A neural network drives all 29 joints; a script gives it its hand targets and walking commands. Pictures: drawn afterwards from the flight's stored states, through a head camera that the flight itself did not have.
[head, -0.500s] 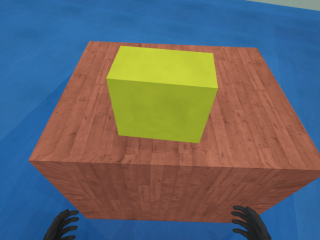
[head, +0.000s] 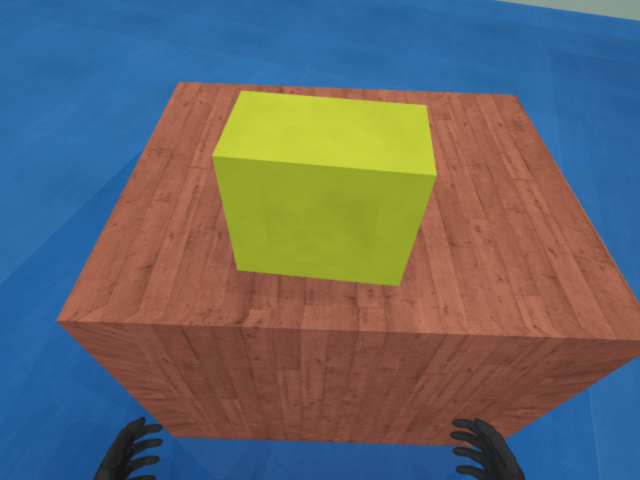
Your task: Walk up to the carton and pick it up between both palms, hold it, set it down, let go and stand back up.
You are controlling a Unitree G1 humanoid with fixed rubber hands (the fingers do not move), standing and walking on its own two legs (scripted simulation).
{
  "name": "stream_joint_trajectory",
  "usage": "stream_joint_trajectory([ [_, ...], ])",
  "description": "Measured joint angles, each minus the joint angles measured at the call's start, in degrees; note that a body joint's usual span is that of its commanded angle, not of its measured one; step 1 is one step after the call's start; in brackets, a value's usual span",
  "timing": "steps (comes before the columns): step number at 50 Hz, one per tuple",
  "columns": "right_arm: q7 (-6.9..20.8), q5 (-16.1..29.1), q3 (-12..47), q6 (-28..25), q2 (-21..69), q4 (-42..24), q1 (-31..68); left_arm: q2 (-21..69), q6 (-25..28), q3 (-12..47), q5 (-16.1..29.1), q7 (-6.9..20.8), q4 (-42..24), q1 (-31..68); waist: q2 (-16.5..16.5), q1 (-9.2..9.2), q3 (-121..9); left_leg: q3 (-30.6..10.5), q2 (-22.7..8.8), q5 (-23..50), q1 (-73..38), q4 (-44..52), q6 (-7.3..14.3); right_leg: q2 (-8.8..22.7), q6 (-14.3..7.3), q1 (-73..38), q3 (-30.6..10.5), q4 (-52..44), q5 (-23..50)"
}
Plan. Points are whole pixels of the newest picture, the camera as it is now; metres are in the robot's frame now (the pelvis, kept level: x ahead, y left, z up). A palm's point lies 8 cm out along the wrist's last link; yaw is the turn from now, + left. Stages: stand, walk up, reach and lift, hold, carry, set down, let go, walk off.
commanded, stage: let go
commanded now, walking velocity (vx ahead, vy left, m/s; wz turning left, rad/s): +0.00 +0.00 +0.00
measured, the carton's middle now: (324, 194) +0.54 -0.02 +0.05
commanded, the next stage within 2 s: stand in 0.08 s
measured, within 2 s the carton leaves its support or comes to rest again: neither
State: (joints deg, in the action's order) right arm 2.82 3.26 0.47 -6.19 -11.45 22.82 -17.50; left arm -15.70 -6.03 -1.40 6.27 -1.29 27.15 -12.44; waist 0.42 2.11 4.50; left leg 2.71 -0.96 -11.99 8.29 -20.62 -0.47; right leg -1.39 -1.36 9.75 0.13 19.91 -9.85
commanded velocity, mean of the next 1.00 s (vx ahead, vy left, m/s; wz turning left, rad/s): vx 0.00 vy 0.00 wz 0.00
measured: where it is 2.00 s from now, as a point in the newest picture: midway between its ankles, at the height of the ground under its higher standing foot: outside the picture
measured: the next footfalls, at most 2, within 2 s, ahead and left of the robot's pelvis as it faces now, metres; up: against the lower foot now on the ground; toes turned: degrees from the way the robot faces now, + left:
none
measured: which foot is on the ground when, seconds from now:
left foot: down 0.00-1.00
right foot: down 0.00-1.00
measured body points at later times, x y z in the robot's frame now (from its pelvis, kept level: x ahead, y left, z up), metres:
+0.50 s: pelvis +0.04 +0.00 -0.01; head +0.03 +0.01 +0.44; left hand +0.17 +0.28 -0.11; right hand +0.17 -0.28 -0.08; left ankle -0.01 +0.12 -0.75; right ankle +0.01 -0.11 -0.75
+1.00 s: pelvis +0.01 +0.00 -0.01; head +0.00 +0.01 +0.44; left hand +0.11 +0.29 -0.13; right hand +0.12 -0.28 -0.09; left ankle -0.01 +0.12 -0.75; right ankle +0.01 -0.11 -0.75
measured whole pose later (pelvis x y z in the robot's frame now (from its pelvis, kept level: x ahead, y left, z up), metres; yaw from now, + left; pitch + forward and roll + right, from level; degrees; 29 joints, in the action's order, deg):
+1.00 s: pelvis +0.01 +0.00 -0.01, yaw +0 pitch -2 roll +0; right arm 0.0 -0.4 -0.9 -1.3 -18.9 36.6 -17.0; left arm -19.1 0.5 -1.4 0.2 0.8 51.8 -12.4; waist 0.4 2.1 0.0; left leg 2.5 -1.0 -16.5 8.4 -26.8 -0.1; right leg -1.4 -1.3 9.8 0.3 25.9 -14.2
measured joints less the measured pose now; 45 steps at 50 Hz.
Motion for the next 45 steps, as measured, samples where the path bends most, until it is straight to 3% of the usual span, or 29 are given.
stream_joint_trajectory([
  [8, 0.0, -0.6, 0.0, -1.7, 0.0, 5.9, 0.5, 0.6, 0.1, 0.0, -1.0, 0.6, 4.1, 0.0, 0.0, 0.00, -1.6, 0.0, 0.0, -1.2, 0.0, 0.0, 0.0, 0.0, 0.0, 0.0, 0.0, 0.0, -1.2],
  [15, -2.0, -3.7, -0.7, 3.7, -4.9, 9.8, 0.5, -0.8, 4.3, 0.0, -5.8, 1.7, 12.0, 0.1, 0.0, 0.00, -3.5, -0.1, -0.1, -5.0, 0.0, -4.7, 0.2, 0.0, 0.0, 0.0, 0.1, 4.7, -5.0],
  [45, -2.8, -3.7, -1.4, 4.8, -7.5, 12.5, 0.5, -3.4, 6.6, 0.0, -6.1, 2.1, 23.5, 0.1, 0.0, 0.00, -5.2, -0.2, -0.1, -4.9, 0.1, -6.2, 0.4, 0.0, 0.0, 0.0, 0.1, 6.0, -4.8],
])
